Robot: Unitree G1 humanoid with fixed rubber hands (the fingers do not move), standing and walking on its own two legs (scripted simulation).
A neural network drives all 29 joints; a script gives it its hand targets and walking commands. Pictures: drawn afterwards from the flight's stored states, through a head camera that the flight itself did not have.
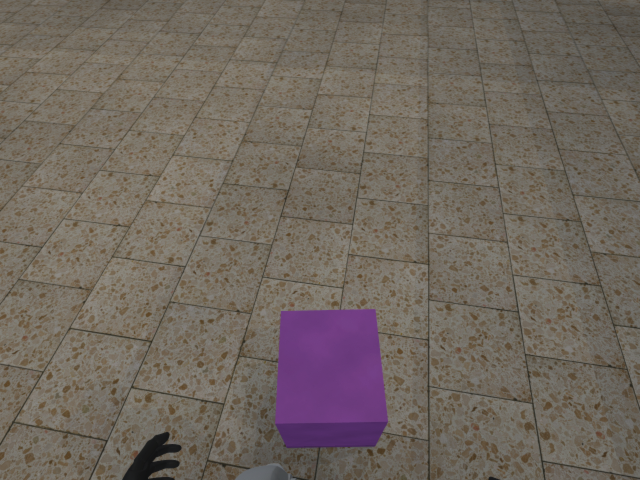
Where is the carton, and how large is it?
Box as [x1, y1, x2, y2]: [275, 309, 387, 447]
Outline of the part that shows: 375,309 281,311 275,424 287,447 375,445 387,422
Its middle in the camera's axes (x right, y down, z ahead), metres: +0.03 +0.38 +1.04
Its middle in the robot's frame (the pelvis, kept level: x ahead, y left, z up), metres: +0.42 +0.00 -0.59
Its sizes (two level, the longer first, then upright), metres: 0.271 0.246 0.299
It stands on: the floor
